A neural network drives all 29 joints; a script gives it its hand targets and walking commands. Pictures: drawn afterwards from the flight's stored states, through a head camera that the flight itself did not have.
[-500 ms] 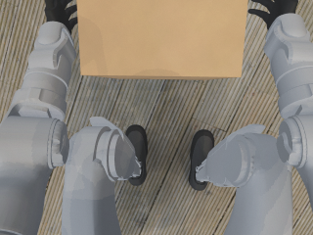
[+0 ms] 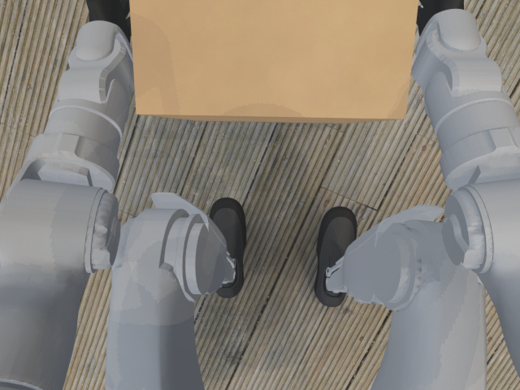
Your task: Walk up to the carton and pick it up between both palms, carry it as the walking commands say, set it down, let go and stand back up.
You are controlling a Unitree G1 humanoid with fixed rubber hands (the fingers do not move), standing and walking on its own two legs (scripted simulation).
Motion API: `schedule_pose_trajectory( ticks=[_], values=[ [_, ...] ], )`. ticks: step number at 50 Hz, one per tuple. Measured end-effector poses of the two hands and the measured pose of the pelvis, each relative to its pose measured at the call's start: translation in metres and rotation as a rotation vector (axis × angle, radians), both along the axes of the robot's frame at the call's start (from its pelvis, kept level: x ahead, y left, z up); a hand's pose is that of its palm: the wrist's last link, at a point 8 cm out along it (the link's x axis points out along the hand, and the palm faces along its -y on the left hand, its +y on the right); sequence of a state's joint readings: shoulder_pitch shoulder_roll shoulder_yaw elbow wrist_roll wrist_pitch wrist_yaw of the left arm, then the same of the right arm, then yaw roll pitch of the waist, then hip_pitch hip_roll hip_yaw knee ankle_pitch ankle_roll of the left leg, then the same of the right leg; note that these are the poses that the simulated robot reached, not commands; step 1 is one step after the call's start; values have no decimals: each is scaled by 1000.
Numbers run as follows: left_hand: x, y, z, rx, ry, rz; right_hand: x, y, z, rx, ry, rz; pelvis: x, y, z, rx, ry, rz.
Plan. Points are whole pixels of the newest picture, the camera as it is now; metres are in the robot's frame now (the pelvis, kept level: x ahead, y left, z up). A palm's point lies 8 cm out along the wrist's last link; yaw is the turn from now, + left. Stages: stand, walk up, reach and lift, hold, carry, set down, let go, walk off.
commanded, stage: reach and lift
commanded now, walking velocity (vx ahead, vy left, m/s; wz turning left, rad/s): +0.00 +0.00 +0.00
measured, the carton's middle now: (271, 30) +0.54 +0.04 -0.24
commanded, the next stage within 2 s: none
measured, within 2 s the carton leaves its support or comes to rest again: leaves its support in 0.82 s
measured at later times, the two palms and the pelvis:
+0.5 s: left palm (118, 23) +0.52 +0.22 -0.16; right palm (435, 11) +0.55 -0.15 -0.16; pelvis +0.00 +0.00 +0.01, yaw +1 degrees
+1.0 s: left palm (116, 13) +0.52 +0.21 -0.13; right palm out of the picture +0.55 -0.16 -0.13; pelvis +0.00 -0.01 +0.00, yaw +1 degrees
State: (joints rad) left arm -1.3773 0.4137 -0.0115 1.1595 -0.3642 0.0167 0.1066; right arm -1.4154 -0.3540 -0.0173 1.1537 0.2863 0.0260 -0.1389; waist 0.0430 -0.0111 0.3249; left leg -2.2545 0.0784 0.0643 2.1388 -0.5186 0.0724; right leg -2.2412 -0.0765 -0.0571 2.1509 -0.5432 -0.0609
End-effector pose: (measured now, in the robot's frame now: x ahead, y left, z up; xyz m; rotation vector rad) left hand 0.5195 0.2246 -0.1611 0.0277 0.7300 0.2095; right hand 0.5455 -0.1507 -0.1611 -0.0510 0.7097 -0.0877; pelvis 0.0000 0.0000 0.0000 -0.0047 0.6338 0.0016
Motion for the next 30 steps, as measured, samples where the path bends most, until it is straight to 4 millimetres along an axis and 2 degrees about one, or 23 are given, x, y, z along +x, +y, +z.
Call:
schedule_pose_trajectory(
  ticks=[3, 22, 30],
  values=[
    [0, -2, 0, -2, 2, -6, 0, 6, 1, 2, -2, 4, 0, 1, 1, -2, 4, 4],
    [1, -7, 0, -3, 2, -53, 0, 5, 2, -15, -1, 8, -2, 2, 8, -18, -5, 28],
    [3, -8, 2, -3, 16, -58, 4, 5, 4, -9, 12, 9, -3, -4, 1, -19, -11, 38]
  ],
)
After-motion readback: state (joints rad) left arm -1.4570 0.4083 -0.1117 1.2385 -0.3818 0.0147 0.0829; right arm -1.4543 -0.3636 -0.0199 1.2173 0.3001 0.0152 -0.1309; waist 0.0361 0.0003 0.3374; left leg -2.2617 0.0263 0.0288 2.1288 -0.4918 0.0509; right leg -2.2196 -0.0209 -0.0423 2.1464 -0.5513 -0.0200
